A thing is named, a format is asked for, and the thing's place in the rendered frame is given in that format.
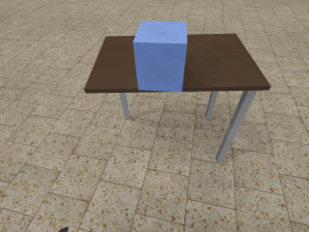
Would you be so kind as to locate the carton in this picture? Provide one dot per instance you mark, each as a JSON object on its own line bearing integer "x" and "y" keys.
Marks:
{"x": 159, "y": 53}

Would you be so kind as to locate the table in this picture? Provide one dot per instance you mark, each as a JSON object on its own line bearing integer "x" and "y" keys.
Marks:
{"x": 213, "y": 63}

